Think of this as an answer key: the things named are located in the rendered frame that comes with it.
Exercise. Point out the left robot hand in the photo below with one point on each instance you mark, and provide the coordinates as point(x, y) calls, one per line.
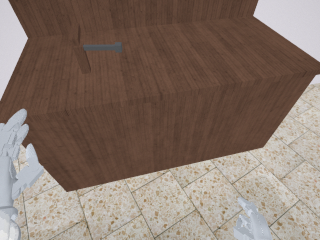
point(12, 135)

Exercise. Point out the right robot hand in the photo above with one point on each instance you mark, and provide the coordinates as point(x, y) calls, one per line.
point(255, 227)

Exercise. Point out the robot left forearm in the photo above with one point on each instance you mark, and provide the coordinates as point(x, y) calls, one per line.
point(9, 230)

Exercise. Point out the tap lever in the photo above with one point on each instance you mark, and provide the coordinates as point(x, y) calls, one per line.
point(117, 47)

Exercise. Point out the counter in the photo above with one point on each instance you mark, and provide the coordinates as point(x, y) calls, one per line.
point(196, 80)

